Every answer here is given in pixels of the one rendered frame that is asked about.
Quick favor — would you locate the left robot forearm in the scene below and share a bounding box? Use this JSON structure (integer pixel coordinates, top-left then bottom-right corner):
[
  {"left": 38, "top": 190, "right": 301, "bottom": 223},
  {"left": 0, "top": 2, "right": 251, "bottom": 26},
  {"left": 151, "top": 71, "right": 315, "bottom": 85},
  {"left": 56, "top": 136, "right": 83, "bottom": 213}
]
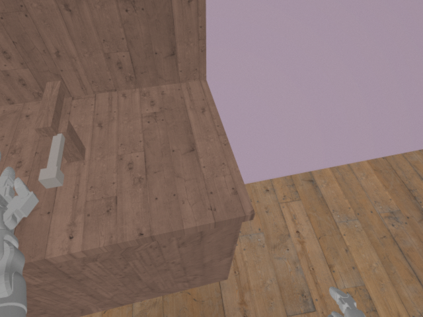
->
[{"left": 0, "top": 229, "right": 27, "bottom": 317}]

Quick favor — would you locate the tap lever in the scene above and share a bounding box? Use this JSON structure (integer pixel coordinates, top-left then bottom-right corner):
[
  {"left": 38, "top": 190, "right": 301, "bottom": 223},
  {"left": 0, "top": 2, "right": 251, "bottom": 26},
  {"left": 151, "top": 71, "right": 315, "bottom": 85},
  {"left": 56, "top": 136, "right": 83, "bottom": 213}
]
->
[{"left": 38, "top": 133, "right": 65, "bottom": 189}]

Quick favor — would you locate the robot left hand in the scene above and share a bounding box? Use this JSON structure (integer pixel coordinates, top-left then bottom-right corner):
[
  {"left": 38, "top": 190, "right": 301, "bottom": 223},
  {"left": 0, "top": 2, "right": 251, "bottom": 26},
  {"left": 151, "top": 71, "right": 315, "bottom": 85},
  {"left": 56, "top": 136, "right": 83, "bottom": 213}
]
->
[{"left": 0, "top": 151, "right": 39, "bottom": 234}]

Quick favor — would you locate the counter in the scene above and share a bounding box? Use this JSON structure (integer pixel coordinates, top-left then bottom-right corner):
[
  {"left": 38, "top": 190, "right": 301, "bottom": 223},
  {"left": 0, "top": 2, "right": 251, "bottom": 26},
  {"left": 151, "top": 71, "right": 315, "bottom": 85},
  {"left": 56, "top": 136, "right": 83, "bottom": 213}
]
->
[{"left": 0, "top": 0, "right": 255, "bottom": 317}]

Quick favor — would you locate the robot right hand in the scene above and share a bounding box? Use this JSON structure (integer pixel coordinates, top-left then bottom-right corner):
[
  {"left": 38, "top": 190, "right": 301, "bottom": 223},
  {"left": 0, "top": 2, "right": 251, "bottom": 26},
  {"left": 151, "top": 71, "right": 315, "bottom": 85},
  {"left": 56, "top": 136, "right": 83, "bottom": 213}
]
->
[{"left": 327, "top": 287, "right": 365, "bottom": 317}]

